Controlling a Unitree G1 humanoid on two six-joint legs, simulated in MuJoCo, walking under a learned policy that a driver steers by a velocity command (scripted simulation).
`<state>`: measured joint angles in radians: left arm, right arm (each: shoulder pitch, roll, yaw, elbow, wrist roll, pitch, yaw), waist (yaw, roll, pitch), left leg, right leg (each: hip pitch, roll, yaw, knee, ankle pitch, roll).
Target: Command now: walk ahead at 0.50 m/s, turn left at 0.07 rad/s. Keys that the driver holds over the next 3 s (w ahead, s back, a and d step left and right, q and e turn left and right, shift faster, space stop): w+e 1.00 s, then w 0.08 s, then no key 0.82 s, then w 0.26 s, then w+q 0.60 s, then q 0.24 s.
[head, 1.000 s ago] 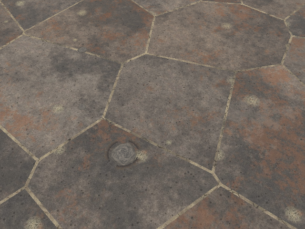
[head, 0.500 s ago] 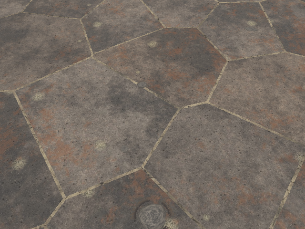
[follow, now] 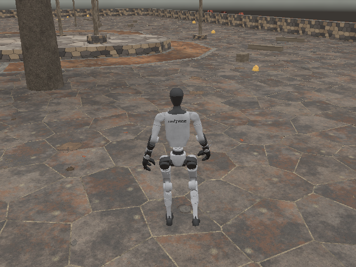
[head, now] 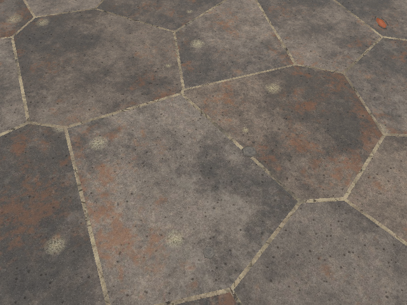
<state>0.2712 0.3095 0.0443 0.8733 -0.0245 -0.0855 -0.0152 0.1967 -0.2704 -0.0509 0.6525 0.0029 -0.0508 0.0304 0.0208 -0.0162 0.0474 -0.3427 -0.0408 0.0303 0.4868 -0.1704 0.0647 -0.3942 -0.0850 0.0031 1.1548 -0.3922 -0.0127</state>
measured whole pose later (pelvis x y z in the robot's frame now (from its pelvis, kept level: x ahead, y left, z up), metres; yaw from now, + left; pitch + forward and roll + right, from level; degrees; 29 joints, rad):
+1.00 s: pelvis +0.57 -0.10 +0.00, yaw -31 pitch +2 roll +1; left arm 0.33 0.31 0.06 0.72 -0.02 -0.02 0.01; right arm 0.16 -0.26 -0.05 0.70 -0.01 -0.11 0.01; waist 0.02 -0.04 0.01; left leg -0.35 -0.02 0.02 0.50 -0.18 0.02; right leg -0.40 0.04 0.10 1.17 -0.41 -0.02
